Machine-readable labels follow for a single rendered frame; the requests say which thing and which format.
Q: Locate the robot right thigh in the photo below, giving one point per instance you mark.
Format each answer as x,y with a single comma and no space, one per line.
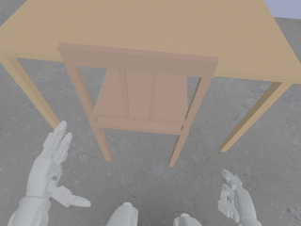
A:
185,221

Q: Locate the robot left forearm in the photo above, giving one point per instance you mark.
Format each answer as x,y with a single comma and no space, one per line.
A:
32,211

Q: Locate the robot right shin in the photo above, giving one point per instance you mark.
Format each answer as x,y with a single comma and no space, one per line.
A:
184,215

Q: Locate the table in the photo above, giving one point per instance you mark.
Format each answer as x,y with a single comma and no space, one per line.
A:
243,34

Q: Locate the chair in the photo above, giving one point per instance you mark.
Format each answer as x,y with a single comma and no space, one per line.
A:
142,90

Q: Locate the robot right hand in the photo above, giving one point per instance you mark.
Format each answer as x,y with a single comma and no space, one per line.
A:
240,204

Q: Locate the robot left hand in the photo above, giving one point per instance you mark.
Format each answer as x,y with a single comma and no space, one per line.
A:
47,165

